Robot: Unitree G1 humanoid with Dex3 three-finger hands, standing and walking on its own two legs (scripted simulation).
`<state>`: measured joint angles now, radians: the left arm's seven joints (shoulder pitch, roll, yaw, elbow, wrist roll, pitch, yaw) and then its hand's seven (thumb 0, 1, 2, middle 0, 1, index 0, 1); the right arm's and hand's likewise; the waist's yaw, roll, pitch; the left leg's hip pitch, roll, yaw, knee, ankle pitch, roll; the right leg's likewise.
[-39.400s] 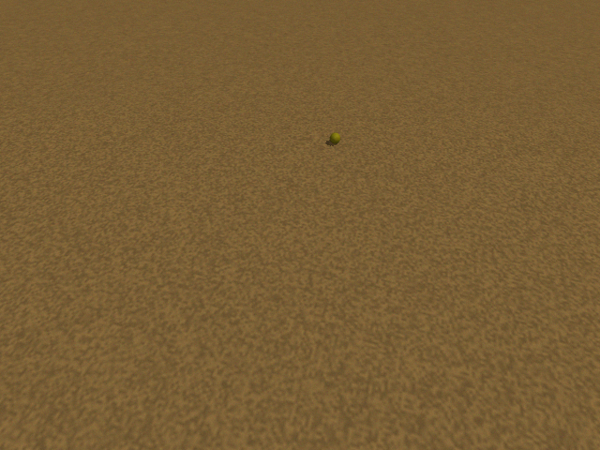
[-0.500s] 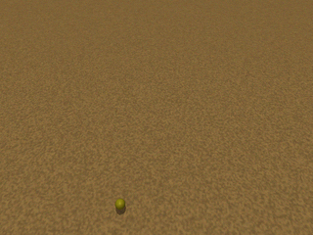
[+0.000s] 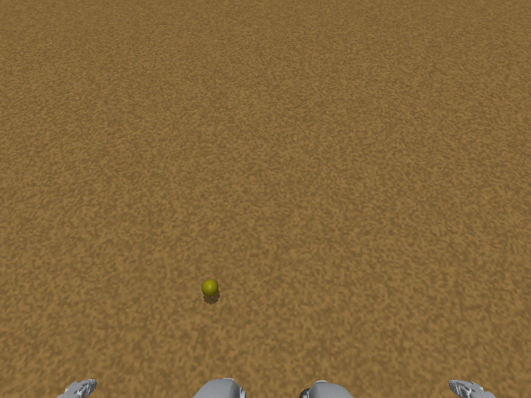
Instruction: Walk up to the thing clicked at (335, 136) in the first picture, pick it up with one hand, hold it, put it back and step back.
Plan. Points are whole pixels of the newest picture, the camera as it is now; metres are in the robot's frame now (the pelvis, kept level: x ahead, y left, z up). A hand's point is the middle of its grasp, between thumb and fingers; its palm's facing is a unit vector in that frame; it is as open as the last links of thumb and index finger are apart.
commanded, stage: step back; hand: left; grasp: from above
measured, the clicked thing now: (210, 287) +0.53 +0.21 -0.73
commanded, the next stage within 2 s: none
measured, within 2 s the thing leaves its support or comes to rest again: neither
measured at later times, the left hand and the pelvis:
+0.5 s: hand out of the picture +0.02 +0.29 -0.16, palm faces -0.09 -0.91 -0.40, open 7.4 cm; pelvis -0.10 +0.03 -0.01, yaw -5 degrees
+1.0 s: hand out of the picture -0.09 +0.31 -0.15, palm faces -0.05 -0.94 -0.34, open 7.4 cm; pelvis -0.23 +0.06 +0.00, yaw -2 degrees
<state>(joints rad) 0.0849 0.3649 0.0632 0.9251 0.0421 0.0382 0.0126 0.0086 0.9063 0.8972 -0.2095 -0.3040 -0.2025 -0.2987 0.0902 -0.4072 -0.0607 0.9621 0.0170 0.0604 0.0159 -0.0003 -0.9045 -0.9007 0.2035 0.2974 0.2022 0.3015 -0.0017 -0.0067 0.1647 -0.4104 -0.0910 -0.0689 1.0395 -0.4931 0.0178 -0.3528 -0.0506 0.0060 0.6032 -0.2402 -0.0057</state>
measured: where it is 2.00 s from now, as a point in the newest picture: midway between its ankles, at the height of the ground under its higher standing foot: outside the picture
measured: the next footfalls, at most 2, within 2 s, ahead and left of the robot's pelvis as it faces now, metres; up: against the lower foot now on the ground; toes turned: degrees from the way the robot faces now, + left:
left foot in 0.10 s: -0.03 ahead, +0.13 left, +0.00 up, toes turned -1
right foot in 0.48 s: -0.07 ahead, -0.07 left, +0.00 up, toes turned +0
